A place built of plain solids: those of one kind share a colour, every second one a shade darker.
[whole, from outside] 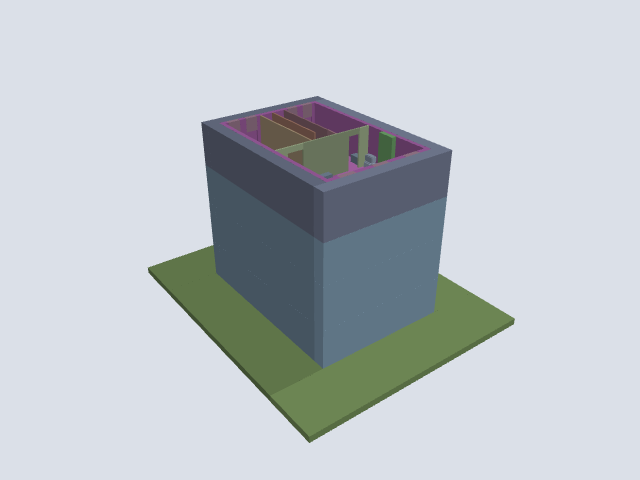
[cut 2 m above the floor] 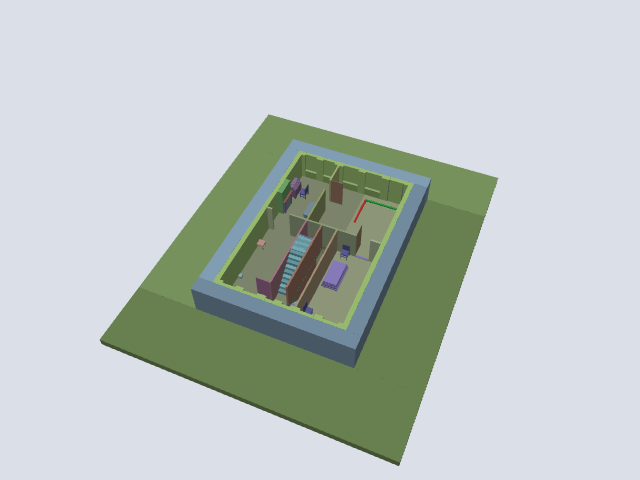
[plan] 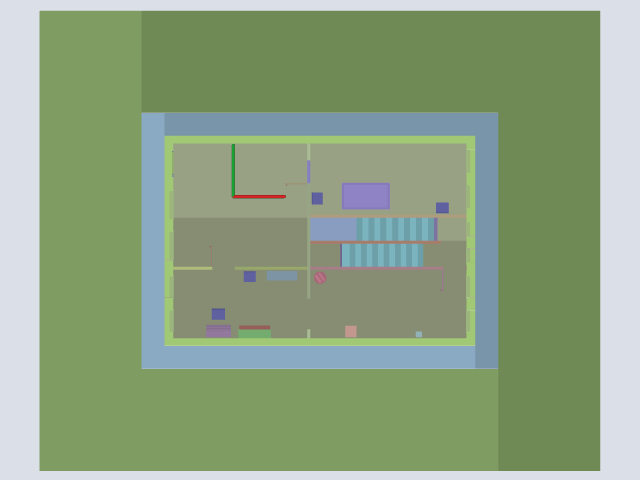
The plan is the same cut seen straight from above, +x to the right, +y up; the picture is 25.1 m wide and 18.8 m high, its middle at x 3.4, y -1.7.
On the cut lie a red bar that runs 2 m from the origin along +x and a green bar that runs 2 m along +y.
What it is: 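Narrow merchants' houses on Dutch canals, from general knowledge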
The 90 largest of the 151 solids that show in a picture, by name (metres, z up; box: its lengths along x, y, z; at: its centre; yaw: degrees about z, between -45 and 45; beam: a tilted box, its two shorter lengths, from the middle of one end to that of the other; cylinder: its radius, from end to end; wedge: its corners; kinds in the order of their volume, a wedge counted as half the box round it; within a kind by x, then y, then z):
{
 "wall_fill_storey_1": {"box": [0.9, 10.03, 3.2], "at": [-3.14, -1.73, 1.33]},
 "wall_fill_storey_2": {"box": [0.9, 10.03, 3.29], "at": [-3.14, -1.73, 4.58]},
 "wall_fill_storey_3": {"box": [0.9, 10.03, 2.99], "at": [-3.14, -1.73, 7.71]},
 "wall_fill_storey_4": {"box": [12.17, 0.9, 3.2], "at": [3.39, -6.3, 1.33]},
 "wall_fill_storey_5": {"box": [12.17, 0.9, 3.2], "at": [3.39, 2.83, 1.33]},
 "wall_fill_storey_6": {"box": [12.17, 0.9, 3.29], "at": [3.39, 2.83, 4.58]},
 "wall_fill_storey_7": {"box": [12.17, 0.9, 2.99], "at": [3.39, 2.83, 7.71]},
 "wall_fill_storey_8": {"box": [0.9, 10.03, 3.2], "at": [9.93, -1.73, 1.33]},
 "wall_fill_storey_9": {"box": [0.9, 10.03, 3.29], "at": [9.93, -1.73, 4.58]},
 "wall_fill_storey_10": {"box": [0.9, 10.03, 2.99], "at": [9.93, -1.73, 7.71]},
 "ground_garden_1": {"box": [4.0, 18.03, 0.5], "at": [-5.59, -1.73, -0.27]},
 "ground_garden_2": {"box": [13.97, 4.0, 0.5], "at": [3.39, -8.75, -0.27]},
 "ground_garden_3": {"box": [13.97, 4.0, 0.5], "at": [3.39, 5.28, -0.27]},
 "ground_garden_4": {"box": [4.0, 18.03, 0.5], "at": [12.38, -1.73, -0.27]},
 "wall_fill_attic_1": {"box": [0.9, 10.03, 3.19], "at": [-3.14, -1.73, 10.8]},
 "wall_fill_attic_2": {"box": [12.17, 0.9, 3.19], "at": [3.39, -6.3, 10.8]},
 "wall_fill_attic_3": {"box": [12.17, 0.9, 3.19], "at": [3.39, 2.83, 10.8]},
 "wall_fill_attic_4": {"box": [0.9, 10.03, 3.19], "at": [9.93, -1.73, 10.8]},
 "floor_basement_1": {"box": [11.49, 7.63, 0.55], "at": [3.39, -1.73, -3.18]},
 "wall_storey_1": {"box": [0.2, 0.84, 1.93], "at": [-2.59, -4.88, 1.54]},
 "wall_storey_2": {"box": [0.2, 0.84, 1.93], "at": [-2.59, -3.54, 1.54]},
 "wall_storey_3": {"box": [0.2, 1.11, 1.93], "at": [-2.59, -1.94, 1.54]},
 "wall_storey_4": {"box": [0.2, 1.11, 1.93], "at": [-2.59, -0.33, 1.54]},
 "wall_storey_5": {"box": [0.3, 1.0, 2.2], "at": [-2.54, 1.27, 1.1]},
 "wall_storey_6": {"box": [0.34, 0.55, 3.2], "at": [-2.52, -5.57, 1.33]},
 "wall_storey_7": {"box": [0.34, 0.5, 3.2], "at": [-2.52, -4.21, 1.33]},
 "wall_storey_8": {"box": [0.34, 0.62, 3.2], "at": [-2.52, -2.81, 1.33]},
 "wall_storey_9": {"box": [0.34, 0.5, 3.2], "at": [-2.52, -1.14, 1.33]},
 "wall_storey_10": {"box": [0.34, 0.55, 3.2], "at": [-2.52, 0.5, 1.33]},
 "wall_storey_11": {"box": [0.34, 0.61, 3.2], "at": [-2.52, 2.08, 1.33]},
 "wall_storey_12": {"box": [12.17, 0.3, 3.2], "at": [3.39, -5.7, 1.33]},
 "wall_storey_13": {"box": [12.17, 0.3, 3.2], "at": [3.39, 2.23, 1.33]},
 "wall_storey_14": {"box": [0.34, 0.55, 3.2], "at": [9.31, -5.57, 1.33]},
 "wall_storey_15": {"box": [0.34, 0.5, 3.2], "at": [9.31, -4.21, 1.33]},
 "wall_storey_16": {"box": [0.34, 0.55, 3.2], "at": [9.31, -2.84, 1.33]},
 "wall_storey_17": {"box": [0.34, 0.48, 3.2], "at": [9.31, -1.79, 1.33]},
 "wall_storey_18": {"box": [0.34, 0.55, 3.2], "at": [9.31, -0.73, 1.33]},
 "wall_storey_19": {"box": [0.34, 0.5, 3.2], "at": [9.31, 0.69, 1.33]},
 "wall_storey_20": {"box": [0.34, 0.55, 3.2], "at": [9.31, 2.1, 1.33]},
 "wall_storey_21": {"box": [0.2, 0.89, 1.93], "at": [9.38, -0.01, 1.54]},
 "wall_storey_22": {"box": [0.2, 0.89, 1.93], "at": [9.38, 1.38, 1.54]},
 "wall_attic_1": {"box": [0.34, 1.39, 3.19], "at": [-2.52, -3.0, 10.8]},
 "wall_attic_2": {"box": [0.34, 1.39, 3.19], "at": [-2.52, -0.46, 10.8]},
 "wall_attic_3": {"box": [0.34, 1.0, 3.19], "at": [-2.52, 1.88, 10.8]},
 "wall_attic_4": {"box": [12.17, 0.3, 3.19], "at": [3.39, -5.7, 10.8]},
 "wall_attic_5": {"box": [12.17, 0.3, 3.19], "at": [3.39, 2.23, 10.8]},
 "wall_attic_6": {"box": [0.34, 0.55, 3.19], "at": [9.31, -5.57, 10.8]},
 "wall_attic_7": {"box": [0.34, 0.5, 3.19], "at": [9.31, -4.21, 10.8]},
 "wall_attic_8": {"box": [0.34, 2.66, 3.19], "at": [9.31, -1.79, 10.8]},
 "wall_attic_9": {"box": [0.34, 0.5, 3.19], "at": [9.31, 0.69, 10.8]},
 "floor_storey_1": {"box": [5.38, 0.9, 0.27], "at": [0.34, -1.28, -0.14]},
 "floor_storey_2": {"box": [11.49, 3.82, 0.27], "at": [3.39, -3.64, -0.14]},
 "floor_storey_3": {"box": [11.49, 2.91, 0.27], "at": [3.39, 0.63, -0.14]},
 "step_stair_1": {"box": [0.31, 0.9, 3.04], "at": [4.41, -2.3, 1.47]},
 "step_stair_2": {"box": [0.31, 0.9, 2.83], "at": [4.63, -2.3, 1.36]},
 "step_stair_3": {"box": [0.31, 0.9, 2.61], "at": [4.85, -2.3, 1.26]},
 "step_stair_4": {"box": [0.31, 0.9, 2.4], "at": [5.08, -2.3, 1.15]},
 "step_stair_5": {"box": [0.31, 0.9, 2.19], "at": [5.3, -2.3, 1.04]},
 "step_stair_6": {"box": [0.31, 0.9, 1.97], "at": [5.52, -2.3, 0.94]},
 "step_stair_7": {"box": [0.31, 0.9, 1.76], "at": [5.74, -2.3, 0.83]},
 "step_stair_8": {"box": [0.31, 0.9, 1.54], "at": [5.96, -2.3, 0.72]},
 "step_stair_9": {"box": [0.32, 0.9, 1.29], "at": [6.15, -1.28, -2.31]},
 "step_stair_10": {"box": [0.31, 0.9, 1.33], "at": [6.19, -2.3, 0.62]},
 "step_stair_11": {"box": [0.32, 0.9, 1.5], "at": [6.39, -1.28, -2.2]},
 "step_stair_12": {"box": [0.32, 0.9, 1.71], "at": [6.62, -1.28, -2.1]},
 "step_stair_13": {"box": [0.32, 0.9, 1.92], "at": [6.85, -1.28, -1.99]},
 "step_stair_14": {"box": [0.32, 0.9, 2.12], "at": [7.09, -1.28, -1.89]},
 "step_stair_15": {"box": [0.32, 0.9, 2.33], "at": [7.32, -1.28, -1.79]},
 "step_stair_16": {"box": [0.32, 0.9, 2.54], "at": [7.55, -1.28, -1.68]},
 "step_stair_17": {"box": [0.32, 0.9, 2.75], "at": [7.79, -1.28, -1.58]},
 "floor_attic_1": {"box": [11.49, 2.8, 0.27], "at": [3.39, -4.15, 9.34]},
 "wall_spine_1": {"box": [5.12, 0.12, 2.93], "at": [5.58, -1.79, 1.47]},
 "wall_spine_2": {"box": [5.12, 0.12, 2.63], "at": [6.58, -1.79, -1.59]},
 "wall_spine_3": {"box": [5.12, 0.12, 2.92], "at": [6.58, -1.79, 10.93]},
 "wall_corewest_1": {"box": [6.12, 0.12, 2.93], "at": [6.08, -0.77, 1.47]},
 "wall_corewest_2": {"box": [6.12, 0.12, 2.92], "at": [6.08, -0.77, 10.93]},
 "wall_corewall_1": {"box": [5.2, 0.12, 2.93], "at": [5.62, -2.81, 1.47]},
 "wall_corewall_2": {"box": [5.2, 0.12, 2.92], "at": [6.54, -2.81, 10.93]},
 "wall_partS_1": {"box": [0.12, 2.21, 2.63], "at": [2.96, -2.82, -1.59]},
 "wall_partS_2": {"box": [0.12, 3.78, 2.92], "at": [2.96, -1.92, 10.93]},
 "wall_partS_3": {"box": [0.12, 4.52, 2.93], "at": [2.96, -1.74, 1.47]},
 "wall_breastf_1": {"box": [1.29, 0.34, 2.93], "at": [0.84, -5.38, 1.47]},
 "wall_breastf_2": {"box": [1.29, 0.34, 2.92], "at": [0.84, -5.38, 10.93]},
 "wall_roomf_1": {"box": [1.53, 0.12, 2.93], "at": [-1.59, -2.81, 1.47]},
 "wall_roomf_2": {"box": [2.84, 0.12, 2.93], "at": [1.48, -2.81, 1.47]},
 "wall_head_attic_1": {"box": [0.34, 1.15, 1.02], "at": [-2.52, -4.28, 11.88]},
 "wall_head_attic_2": {"box": [0.34, 1.15, 1.02], "at": [-2.52, -1.73, 11.88]},
 "wall_head_attic_3": {"box": [0.34, 1.15, 1.02], "at": [-2.52, 0.81, 11.88]},
 "floor_stair_hda_1": {"box": [0.15, 0.9, 3.25], "at": [4.27, -2.3, 1.58]},
 "floor_stair_hda_2": {"box": [0.15, 0.9, 2.95], "at": [7.93, -1.28, -1.48]}
}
